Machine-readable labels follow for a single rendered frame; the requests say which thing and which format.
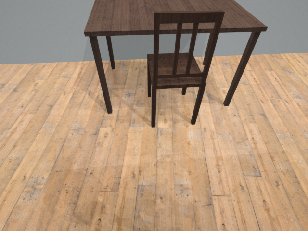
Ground chair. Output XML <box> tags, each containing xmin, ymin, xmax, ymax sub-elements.
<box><xmin>147</xmin><ymin>10</ymin><xmax>225</xmax><ymax>128</ymax></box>

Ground table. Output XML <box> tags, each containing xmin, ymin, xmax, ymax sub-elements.
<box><xmin>84</xmin><ymin>0</ymin><xmax>268</xmax><ymax>114</ymax></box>

